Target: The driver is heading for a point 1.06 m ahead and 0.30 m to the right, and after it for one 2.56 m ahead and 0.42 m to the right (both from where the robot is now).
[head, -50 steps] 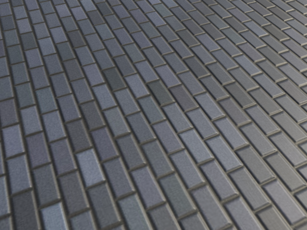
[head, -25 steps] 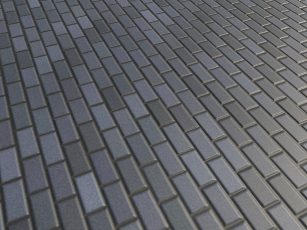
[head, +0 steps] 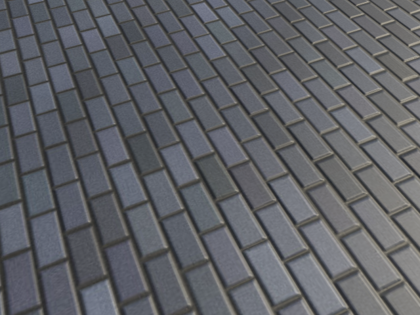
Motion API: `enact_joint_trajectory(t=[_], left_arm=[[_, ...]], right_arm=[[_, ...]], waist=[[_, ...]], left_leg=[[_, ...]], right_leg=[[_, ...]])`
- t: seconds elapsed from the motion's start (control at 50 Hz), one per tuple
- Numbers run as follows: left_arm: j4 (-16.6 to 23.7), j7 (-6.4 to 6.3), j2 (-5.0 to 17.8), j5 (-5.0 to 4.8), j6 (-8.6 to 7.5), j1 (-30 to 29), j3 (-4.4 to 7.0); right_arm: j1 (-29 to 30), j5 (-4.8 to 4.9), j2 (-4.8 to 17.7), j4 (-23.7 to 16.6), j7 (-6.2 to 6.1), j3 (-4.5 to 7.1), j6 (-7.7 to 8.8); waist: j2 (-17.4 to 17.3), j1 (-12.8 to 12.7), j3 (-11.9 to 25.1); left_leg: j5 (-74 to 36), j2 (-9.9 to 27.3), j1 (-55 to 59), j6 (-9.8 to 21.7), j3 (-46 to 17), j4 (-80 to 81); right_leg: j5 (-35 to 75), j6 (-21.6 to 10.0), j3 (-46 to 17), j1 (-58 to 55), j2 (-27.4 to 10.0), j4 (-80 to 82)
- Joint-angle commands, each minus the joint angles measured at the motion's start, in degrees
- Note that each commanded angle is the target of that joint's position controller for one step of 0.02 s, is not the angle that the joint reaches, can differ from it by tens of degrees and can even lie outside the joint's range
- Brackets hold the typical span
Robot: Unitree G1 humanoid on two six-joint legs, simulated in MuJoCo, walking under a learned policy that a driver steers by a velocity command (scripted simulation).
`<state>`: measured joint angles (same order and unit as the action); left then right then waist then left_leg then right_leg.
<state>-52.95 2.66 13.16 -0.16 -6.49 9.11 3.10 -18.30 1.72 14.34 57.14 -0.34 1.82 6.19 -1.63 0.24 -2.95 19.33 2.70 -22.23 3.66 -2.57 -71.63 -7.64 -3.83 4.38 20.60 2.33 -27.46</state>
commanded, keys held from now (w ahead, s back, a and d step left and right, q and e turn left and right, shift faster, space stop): w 0.48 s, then w+e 0.52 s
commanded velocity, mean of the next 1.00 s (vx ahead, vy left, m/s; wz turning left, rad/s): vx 0.50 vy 0.00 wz -0.19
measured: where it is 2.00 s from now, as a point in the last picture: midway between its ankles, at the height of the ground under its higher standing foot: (274, 167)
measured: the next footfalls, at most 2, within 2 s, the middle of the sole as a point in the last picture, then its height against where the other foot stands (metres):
left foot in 0.46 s outside the picture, level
right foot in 1.04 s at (256, 242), level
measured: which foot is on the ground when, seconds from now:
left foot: up 0.00-0.44, down 0.46-1.00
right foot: down 0.00-0.46, up 0.48-1.00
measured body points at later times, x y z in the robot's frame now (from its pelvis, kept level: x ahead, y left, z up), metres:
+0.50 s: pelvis +0.28 +0.05 -0.01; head +0.31 +0.07 +0.44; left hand +0.24 +0.32 -0.16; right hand +0.47 -0.19 -0.11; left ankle +0.39 +0.15 -0.73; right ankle +0.09 -0.08 -0.69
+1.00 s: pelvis +0.54 +0.03 -0.01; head +0.57 +0.02 +0.44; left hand +0.77 +0.21 -0.11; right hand +0.47 -0.23 -0.15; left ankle +0.39 +0.15 -0.73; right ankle +0.67 -0.11 -0.71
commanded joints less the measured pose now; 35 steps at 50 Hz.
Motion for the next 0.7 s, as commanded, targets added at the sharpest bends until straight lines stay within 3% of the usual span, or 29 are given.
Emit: enact_joint_trajectory(t=[0.02,0.08,0.16,0.24,0.34,0.4,0.42,0.44,0.46,0.48,0.5,0.52,0.54,0.56,0.6,0.64,0.7], left_arm=[[1.1,0.39,3.6,0.55,-1.11,1.2,0.3],[-0.6,-0.68,6.2,0.54,-1.2,4.4,0.66],[-1.6,-2.26,7.6,0.31,-0.37,9.0,0.84],[-2.5,-2.82,8.2,-0.34,0.15,12.9,0.83],[-4.4,-3.06,8.8,-0.67,1.39,16.8,1.26],[-4.3,-3.33,10.1,-0.88,2.09,15.1,1.86],[-4.0,-3.33,10.6,-0.84,2.31,13.6,2.0],[-3.6,-3.27,9.7,-0.64,2.61,12.5,1.64],[-2.2,-3.2,7.9,0.1,2.54,12.3,0.71],[-1.6,-2.57,0.3,0.13,1.23,18.9,-1.4],[-2.8,-2.31,3.5,-1.24,-0.28,18.0,-0.88],[-1.4,-2.2,7.9,-2.94,-0.92,13.0,0.34],[-0.5,-2.59,8.4,-3.01,-0.89,9.6,0.52],[-0.3,-3.11,7.8,-2.26,-0.35,8.0,0.92],[-1.2,-3.29,5.5,-1.96,1.69,10.5,1.29],[-1.3,-3.33,3.8,-2.02,2.94,11.1,1.34],[0.7,-3.4,4.3,-1.53,3.39,6.3,1.89]], right_arm=[[-4.3,-0.34,3.0,-2.5,-0.52,1.41,-0.59],[0.0,-0.73,3.3,-4.3,-0.79,1.86,-1.72],[9.1,-1.32,3.5,-7.2,-0.63,2.26,-1.45],[16.9,-1.01,2.3,-9.2,0.16,1.75,-0.87],[23.8,-0.39,2.3,-12.1,1.92,1.12,-0.13],[21.3,-0.23,4.2,-12.4,2.73,1.64,0.47],[17.0,-0.29,5.7,-11.3,2.67,2.4,0.61],[7.9,-0.4,8.1,-8.4,2.35,3.8,0.61],[-3.4,-1.04,12.3,-5.8,1.79,5.17,0.54],[-8.8,-2.0,17.1,-4.4,1.77,6.17,0.17],[-8.5,-1.86,12.1,-4.6,1.92,4.65,0.27],[-3.4,-1.47,9.0,-5.4,1.82,3.72,0.46],[2.1,-1.42,6.9,-6.7,1.82,2.97,0.55],[5.6,-1.75,5.2,-7.0,2.02,2.48,0.75],[7.3,-2.57,3.1,-6.1,2.23,1.92,1.13],[5.7,-2.73,4.3,-4.8,1.82,2.3,1.46],[3.9,-2.98,5.7,-3.8,0.69,2.75,1.43]], waist=[[5.0,1.5,5.2],[4.4,1.7,1.6],[3.8,-0.7,-0.1],[4.3,-3.3,-1.2],[4.7,-5.0,-3.0],[6.3,-2.3,-1.0],[7.1,0.3,1.9],[6.4,4.8,7.2],[2.1,8.7,15.5],[-12.7,5.5,22.9],[-11.3,6.7,25.3],[-7.9,5.9,16.4],[-3.4,3.9,11.3],[-1.3,2.2,7.8],[-3.9,-0.7,5.3],[-3.4,-1.4,3.5],[-1.8,-0.7,1.4]], left_leg=[[-5.0,6.3,-8.3,0.7,-2.6,1.1],[-8.9,7.2,-12.7,-0.9,-1.5,7.3],[-19.9,7.0,-20.4,-2.7,-1.0,20.4],[-26.4,4.5,-18.7,-2.9,1.6,32.6],[-21.8,3.0,-19.9,-1.7,2.2,39.9],[-15.9,1.1,-13.3,0.5,3.3,42.5],[-14.9,-0.9,-6.2,1.5,5.0,43.1],[-15.7,-2.9,5.9,3.1,6.5,43.9],[-16.5,4.9,24.2,6.6,-2.2,42.2],[-7.2,18.8,44.6,15.4,-29.7,47.6],[-3.1,20.7,45.6,15.6,-39.7,53.8],[-4.2,19.2,38.0,12.2,-29.9,54.2],[-8.6,17.1,28.7,9.9,-21.0,55.6],[-11.2,14.8,21.0,8.4,-15.4,57.9],[-13.7,11.6,13.2,6.7,-7.6,61.7],[-18.0,10.9,11.1,7.1,-2.8,63.6],[-21.5,11.3,13.3,7.0,1.4,64.8]], right_leg=[[2.6,-9.3,-17.9,-8.9,-15.0,18.6],[4.8,-10.4,-14.1,-6.9,-14.4,21.6],[6.0,-9.5,-12.2,-12.0,-14.2,22.5],[6.3,-7.8,-9.0,-15.2,-13.1,22.5],[8.5,-7.6,-8.8,-23.9,-16.3,18.5],[18.3,-6.2,-8.7,-26.5,-17.8,13.5],[28.2,-5.4,-7.7,-26.0,-16.9,8.7],[35.2,-3.9,-5.4,-23.4,-13.9,-1.7],[25.0,-1.9,-2.9,-12.0,-10.6,-18.5],[-9.0,2.3,-2.4,12.0,0.4,-40.5],[-24.7,1.1,-12.3,19.0,0.4,-49.0],[-21.3,-0.1,-12.7,23.4,-2.7,-51.4],[-15.5,-0.3,-10.9,21.7,-6.2,-48.8],[-11.2,-0.1,-10.4,19.1,-8.3,-44.9],[-6.9,-0.1,-10.8,13.1,-10.3,-40.9],[-4.2,0.4,-10.9,13.8,-10.3,-39.6],[3.1,1.2,-12.8,20.3,-9.7,-33.5]])
Velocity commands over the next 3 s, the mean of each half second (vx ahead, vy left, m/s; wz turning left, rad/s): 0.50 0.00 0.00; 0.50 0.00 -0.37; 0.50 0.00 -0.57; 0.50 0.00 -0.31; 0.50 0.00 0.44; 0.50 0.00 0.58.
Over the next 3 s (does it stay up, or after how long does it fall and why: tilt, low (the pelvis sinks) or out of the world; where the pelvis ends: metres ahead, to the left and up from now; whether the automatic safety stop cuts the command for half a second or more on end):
stays up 1.49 -0.41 0.00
